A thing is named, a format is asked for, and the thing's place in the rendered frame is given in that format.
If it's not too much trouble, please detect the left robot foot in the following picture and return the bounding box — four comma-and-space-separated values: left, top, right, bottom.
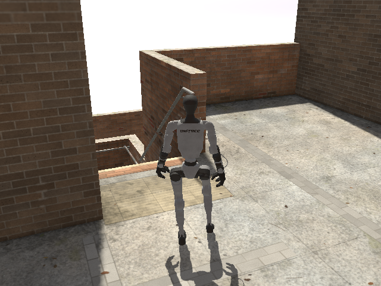
178, 230, 186, 245

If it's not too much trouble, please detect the robot right hand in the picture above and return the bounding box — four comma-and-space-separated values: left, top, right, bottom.
211, 171, 226, 187

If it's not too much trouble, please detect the right robot forearm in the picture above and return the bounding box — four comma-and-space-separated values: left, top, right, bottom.
213, 145, 224, 173

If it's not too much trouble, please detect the robot right upper arm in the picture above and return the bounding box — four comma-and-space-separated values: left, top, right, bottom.
203, 120, 218, 154

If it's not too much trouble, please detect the robot left upper arm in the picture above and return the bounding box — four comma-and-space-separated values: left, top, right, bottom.
162, 120, 178, 153

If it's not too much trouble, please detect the left robot forearm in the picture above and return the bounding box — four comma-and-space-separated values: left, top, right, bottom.
157, 144, 168, 168

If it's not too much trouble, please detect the robot right thigh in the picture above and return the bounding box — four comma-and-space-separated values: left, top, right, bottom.
198, 165, 211, 195

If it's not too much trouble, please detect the robot left hand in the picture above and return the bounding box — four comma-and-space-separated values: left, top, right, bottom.
156, 166, 170, 179

